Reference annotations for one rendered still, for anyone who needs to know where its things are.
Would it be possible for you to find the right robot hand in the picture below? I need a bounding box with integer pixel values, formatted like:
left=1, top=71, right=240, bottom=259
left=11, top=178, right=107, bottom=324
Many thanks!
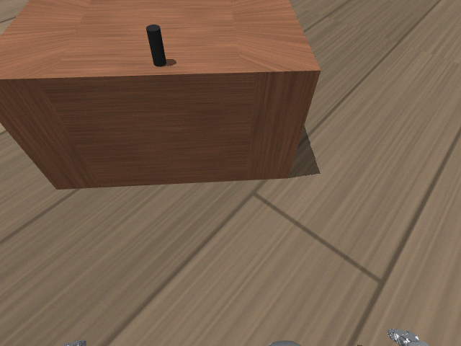
left=388, top=329, right=429, bottom=346

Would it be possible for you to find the can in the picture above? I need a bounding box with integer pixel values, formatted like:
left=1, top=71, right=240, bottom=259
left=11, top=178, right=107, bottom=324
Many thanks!
left=146, top=25, right=166, bottom=67

